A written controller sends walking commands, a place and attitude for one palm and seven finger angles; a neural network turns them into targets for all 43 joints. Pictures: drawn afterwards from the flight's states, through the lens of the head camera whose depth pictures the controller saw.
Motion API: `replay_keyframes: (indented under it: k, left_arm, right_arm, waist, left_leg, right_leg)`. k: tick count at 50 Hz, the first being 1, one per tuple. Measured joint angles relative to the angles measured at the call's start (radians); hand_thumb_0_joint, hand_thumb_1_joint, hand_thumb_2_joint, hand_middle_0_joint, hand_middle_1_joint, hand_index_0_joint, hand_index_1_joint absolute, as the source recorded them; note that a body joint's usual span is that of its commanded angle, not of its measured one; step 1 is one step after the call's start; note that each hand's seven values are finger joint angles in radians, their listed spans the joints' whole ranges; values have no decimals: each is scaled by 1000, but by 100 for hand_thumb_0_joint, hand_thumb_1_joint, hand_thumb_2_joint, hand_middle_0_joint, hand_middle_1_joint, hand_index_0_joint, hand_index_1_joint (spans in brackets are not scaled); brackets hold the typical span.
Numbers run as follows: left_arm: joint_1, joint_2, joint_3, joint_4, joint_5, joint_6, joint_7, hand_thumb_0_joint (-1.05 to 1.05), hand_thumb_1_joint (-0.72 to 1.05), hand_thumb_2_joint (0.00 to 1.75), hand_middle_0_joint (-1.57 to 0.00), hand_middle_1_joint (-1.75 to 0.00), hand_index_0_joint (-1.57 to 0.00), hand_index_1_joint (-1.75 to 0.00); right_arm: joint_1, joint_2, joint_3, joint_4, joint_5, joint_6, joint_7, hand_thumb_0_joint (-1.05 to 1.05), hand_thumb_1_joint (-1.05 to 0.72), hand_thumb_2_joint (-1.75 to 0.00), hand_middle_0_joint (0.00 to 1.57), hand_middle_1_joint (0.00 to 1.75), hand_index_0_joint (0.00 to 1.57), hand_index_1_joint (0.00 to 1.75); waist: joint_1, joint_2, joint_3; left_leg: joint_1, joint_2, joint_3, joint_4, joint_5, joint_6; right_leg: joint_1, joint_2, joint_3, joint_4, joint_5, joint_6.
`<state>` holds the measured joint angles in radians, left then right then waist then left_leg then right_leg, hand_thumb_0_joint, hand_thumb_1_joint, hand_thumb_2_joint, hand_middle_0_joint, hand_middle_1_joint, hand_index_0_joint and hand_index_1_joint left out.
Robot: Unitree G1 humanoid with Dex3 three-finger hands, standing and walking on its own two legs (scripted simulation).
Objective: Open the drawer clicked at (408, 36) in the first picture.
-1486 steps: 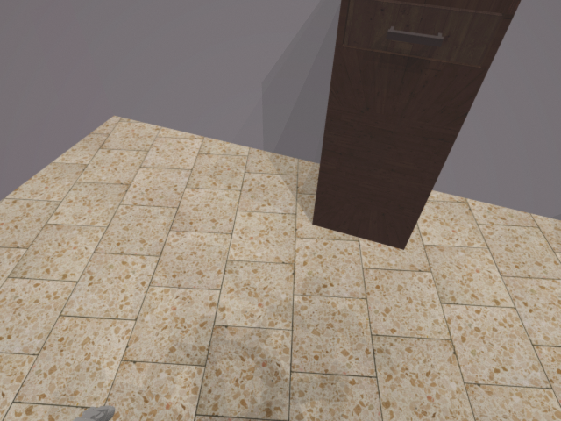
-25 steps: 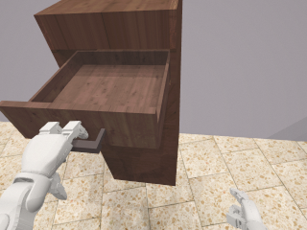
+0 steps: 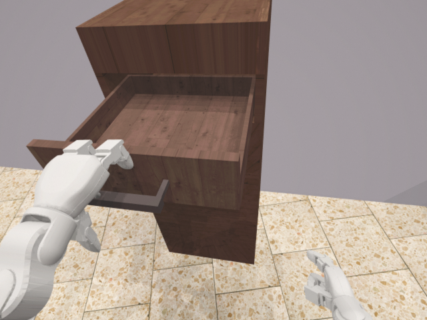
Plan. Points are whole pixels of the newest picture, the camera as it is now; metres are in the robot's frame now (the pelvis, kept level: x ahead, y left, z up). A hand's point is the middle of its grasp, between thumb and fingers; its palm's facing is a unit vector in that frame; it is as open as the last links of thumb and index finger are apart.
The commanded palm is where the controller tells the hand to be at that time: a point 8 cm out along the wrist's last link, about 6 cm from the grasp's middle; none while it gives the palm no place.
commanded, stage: lift the hand off the handle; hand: left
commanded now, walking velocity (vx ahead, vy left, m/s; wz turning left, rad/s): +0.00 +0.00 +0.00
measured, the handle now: (126, 191) +0.27 +0.21 +0.14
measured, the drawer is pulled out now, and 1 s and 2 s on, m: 0.29 0.29 0.29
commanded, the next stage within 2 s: draw the hand back to the body in 0.70 s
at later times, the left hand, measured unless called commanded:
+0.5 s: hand (84, 151) +0.25 +0.23 +0.25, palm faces +0.24 -0.04 -0.97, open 13.8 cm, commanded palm +0.20 +0.23 +0.32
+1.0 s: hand (98, 155) +0.25 +0.20 +0.25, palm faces +0.19 +0.00 -0.98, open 13.8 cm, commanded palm +0.19 +0.23 +0.33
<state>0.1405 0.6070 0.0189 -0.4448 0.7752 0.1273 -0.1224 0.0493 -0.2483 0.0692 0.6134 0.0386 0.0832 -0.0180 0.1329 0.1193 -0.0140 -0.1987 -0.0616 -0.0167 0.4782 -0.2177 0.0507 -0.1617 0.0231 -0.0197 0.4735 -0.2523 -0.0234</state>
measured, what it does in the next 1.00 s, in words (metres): stands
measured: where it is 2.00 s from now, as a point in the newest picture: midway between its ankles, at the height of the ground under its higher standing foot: outside the picture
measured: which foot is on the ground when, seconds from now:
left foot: down 0.00-1.00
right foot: down 0.00-1.00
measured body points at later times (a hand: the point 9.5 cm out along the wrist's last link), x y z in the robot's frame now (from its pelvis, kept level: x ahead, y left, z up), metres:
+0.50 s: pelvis -0.02 -0.01 +0.00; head -0.04 -0.07 +0.44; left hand +0.23 +0.23 +0.30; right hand +0.23 -0.20 -0.08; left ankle +0.03 +0.08 -0.74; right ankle +0.01 -0.11 -0.74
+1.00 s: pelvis -0.02 -0.02 -0.01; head -0.04 -0.07 +0.44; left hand +0.23 +0.20 +0.30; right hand +0.22 -0.22 -0.09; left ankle +0.03 +0.08 -0.74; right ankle +0.01 -0.11 -0.74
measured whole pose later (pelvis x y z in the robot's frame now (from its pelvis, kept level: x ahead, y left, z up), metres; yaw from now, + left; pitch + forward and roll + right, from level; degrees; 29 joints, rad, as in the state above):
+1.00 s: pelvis -0.02 -0.02 -0.01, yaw -1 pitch -3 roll +0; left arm -0.10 0.75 0.13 -0.44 0.65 0.15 -0.35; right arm 0.07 -0.29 0.07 0.60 0.06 0.06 0.00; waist 0.10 0.14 -0.03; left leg -0.27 -0.04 -0.01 0.54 -0.22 0.03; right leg -0.25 0.04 -0.02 0.56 -0.26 -0.04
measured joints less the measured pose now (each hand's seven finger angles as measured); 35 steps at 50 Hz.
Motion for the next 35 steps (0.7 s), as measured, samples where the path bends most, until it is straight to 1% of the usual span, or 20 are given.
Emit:
replay_keyframes:
  k: [7,12,14,18,21,24,25,28,32,35]
  left_arm:
    - [-72,8,-13,3,-12,26,-35,0,-49,30,-40,-124,-40,-125]
    - [-155,25,-9,6,-18,31,-42,0,-49,30,-38,-123,-37,-123]
    - [-201,31,-4,18,-17,42,-48,0,-49,30,-37,-122,-36,-122]
    - [-266,51,33,52,-36,80,-79,0,-49,30,-34,-121,-34,-121]
    - [-271,72,69,62,-54,109,-113,0,-49,30,-33,-121,-33,-121]
    - [-262,82,83,60,-65,125,-149,0,-49,30,-33,-120,-32,-121]
    - [-257,87,85,54,-71,126,-159,0,-49,30,-32,-120,-32,-121]
    - [-268,102,68,52,-72,118,-187,0,-49,30,-32,-120,-32,-121]
    - [-327,139,60,86,-80,86,-204,0,-49,30,-32,-120,-32,-121]
    - [-371,152,82,127,-94,71,-207,0,-49,30,-32,-120,-32,-121]
  right_arm:
    - [-7,-8,-1,9,5,-9,10,2,-91,-90,20,30,20,30]
    - [-15,-7,4,19,10,-12,11,2,-91,-90,20,30,20,30]
    - [-19,-5,8,22,12,-8,14,2,-91,-90,20,30,20,30]
    - [-31,-6,15,19,20,6,24,2,-91,-90,20,30,20,30]
    - [-32,-13,17,4,26,17,31,2,-91,-90,20,30,20,30]
    - [-24,-26,15,-7,28,19,32,2,-91,-90,20,30,20,30]
    - [-21,-31,14,-8,30,18,31,2,-91,-90,20,30,20,30]
    - [-10,-45,8,-4,27,9,22,2,-91,-90,20,30,20,30]
    - [-1,-55,1,11,25,-8,7,2,-91,-90,20,30,20,30]
    - [1,-54,-3,16,28,-17,4,2,-91,-90,20,30,20,30]
  waist:
    - [8,10,7]
    - [9,11,4]
    - [7,10,0]
    - [-5,14,-9]
    - [-16,18,-12]
    - [-21,19,-14]
    - [-22,19,-13]
    - [-18,16,-13]
    - [-15,11,-9]
    - [-19,11,-9]
  left_leg:
    - [6,-3,-1,-13,15,0]
    - [6,-3,-4,-21,26,-2]
    - [5,-3,-4,-26,31,-4]
    - [-4,3,3,-28,36,-8]
    - [-14,8,8,-22,35,-12]
    - [-24,10,9,-12,32,-14]
    - [-27,11,9,-8,30,-15]
    - [-37,12,3,9,24,-17]
    - [-47,15,-8,28,18,-22]
    - [-55,17,-12,34,17,-25]
  right_leg:
    - [4,-3,-1,-7,11,1]
    - [1,-4,-4,-8,18,-1]
    - [-2,-3,-4,-9,20,-3]
    - [-16,1,2,-4,25,-6]
    - [-29,7,7,3,26,-9]
    - [-41,9,8,15,22,-11]
    - [-43,10,7,19,21,-12]
    - [-50,11,0,33,14,-15]
    - [-53,14,-11,42,9,-20]
    - [-58,16,-16,44,10,-23]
